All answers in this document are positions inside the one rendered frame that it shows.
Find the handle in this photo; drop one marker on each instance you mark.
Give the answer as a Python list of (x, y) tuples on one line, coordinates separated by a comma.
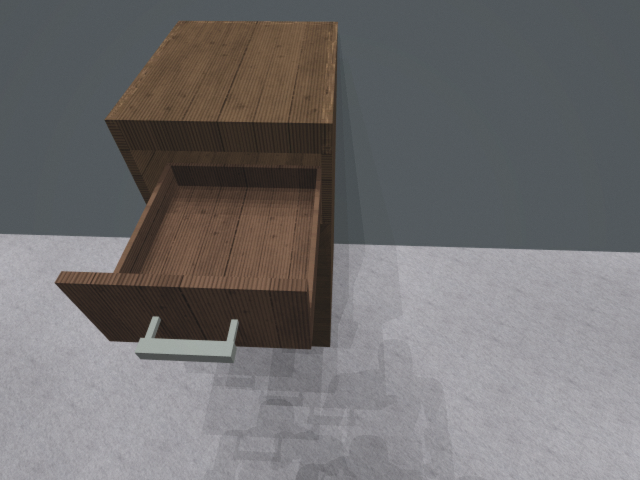
[(151, 348)]

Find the cabinet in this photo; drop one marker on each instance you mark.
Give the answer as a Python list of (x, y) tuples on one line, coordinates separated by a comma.
[(239, 92)]

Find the drawer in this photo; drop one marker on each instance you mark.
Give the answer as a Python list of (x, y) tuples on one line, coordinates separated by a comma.
[(215, 242)]

